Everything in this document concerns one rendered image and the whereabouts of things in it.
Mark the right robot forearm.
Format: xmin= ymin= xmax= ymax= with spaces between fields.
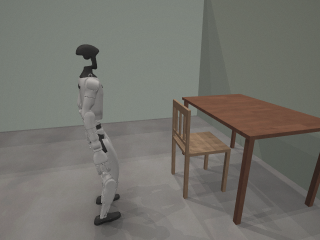
xmin=84 ymin=112 xmax=103 ymax=152

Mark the right robot hand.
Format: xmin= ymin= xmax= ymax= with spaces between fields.
xmin=93 ymin=150 xmax=111 ymax=175

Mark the chair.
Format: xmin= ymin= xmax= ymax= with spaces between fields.
xmin=171 ymin=99 xmax=231 ymax=199

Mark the robot left upper arm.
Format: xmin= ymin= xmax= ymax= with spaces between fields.
xmin=77 ymin=92 xmax=82 ymax=109

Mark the humanoid robot head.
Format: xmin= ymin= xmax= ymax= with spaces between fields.
xmin=76 ymin=44 xmax=99 ymax=78

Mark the robot right upper arm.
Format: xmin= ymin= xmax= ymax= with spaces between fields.
xmin=81 ymin=77 xmax=100 ymax=120

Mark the humanoid robot torso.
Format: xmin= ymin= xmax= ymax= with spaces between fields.
xmin=78 ymin=74 xmax=105 ymax=143

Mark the left robot forearm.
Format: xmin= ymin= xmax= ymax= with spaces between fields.
xmin=78 ymin=107 xmax=87 ymax=131

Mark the table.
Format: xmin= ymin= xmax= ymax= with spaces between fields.
xmin=182 ymin=94 xmax=320 ymax=225

